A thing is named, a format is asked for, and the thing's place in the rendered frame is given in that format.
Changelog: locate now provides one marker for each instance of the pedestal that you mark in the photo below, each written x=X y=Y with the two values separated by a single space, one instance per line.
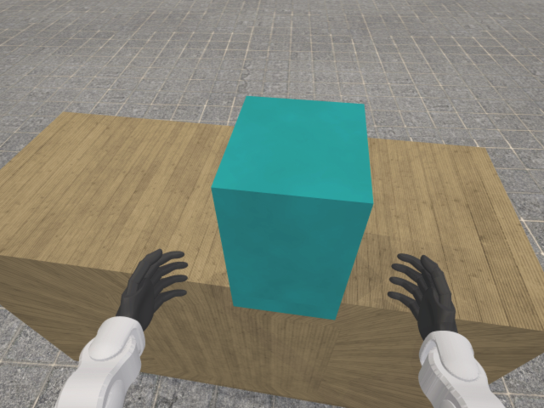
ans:
x=91 y=195

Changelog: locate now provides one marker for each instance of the right robot forearm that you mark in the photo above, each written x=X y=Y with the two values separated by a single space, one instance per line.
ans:
x=450 y=376

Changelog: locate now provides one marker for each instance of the carton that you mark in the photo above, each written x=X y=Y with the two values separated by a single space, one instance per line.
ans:
x=293 y=196

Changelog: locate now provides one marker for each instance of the right robot hand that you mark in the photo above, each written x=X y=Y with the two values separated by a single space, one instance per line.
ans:
x=433 y=308

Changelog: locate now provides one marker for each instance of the left robot hand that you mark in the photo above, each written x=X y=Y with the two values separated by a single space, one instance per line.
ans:
x=141 y=298

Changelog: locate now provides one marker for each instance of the left robot forearm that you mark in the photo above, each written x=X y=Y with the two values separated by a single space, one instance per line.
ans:
x=108 y=365

